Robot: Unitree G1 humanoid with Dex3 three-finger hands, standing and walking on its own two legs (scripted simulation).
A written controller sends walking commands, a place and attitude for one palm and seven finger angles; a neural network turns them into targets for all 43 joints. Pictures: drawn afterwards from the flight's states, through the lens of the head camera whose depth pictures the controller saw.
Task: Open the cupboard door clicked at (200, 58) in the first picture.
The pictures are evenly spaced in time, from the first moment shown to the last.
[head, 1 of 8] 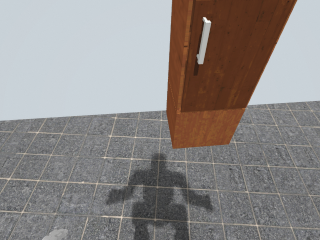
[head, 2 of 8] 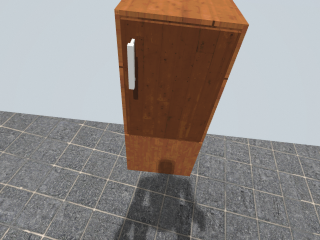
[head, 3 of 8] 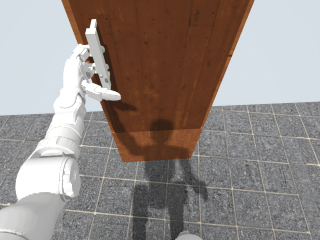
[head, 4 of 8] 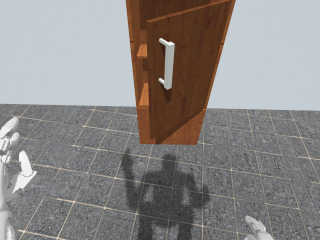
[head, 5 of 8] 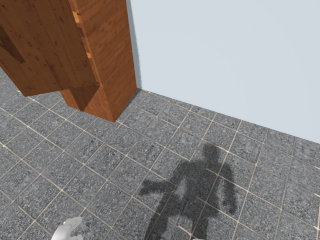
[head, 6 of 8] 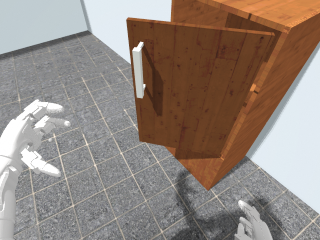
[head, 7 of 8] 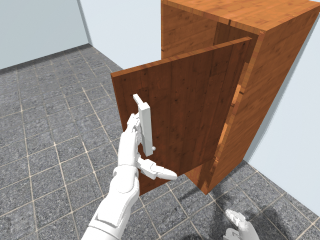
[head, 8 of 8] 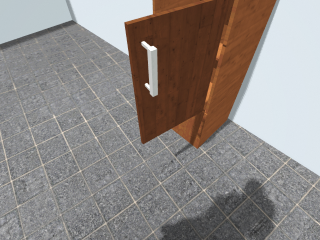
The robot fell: no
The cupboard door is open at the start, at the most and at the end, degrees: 0 80 79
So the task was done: yes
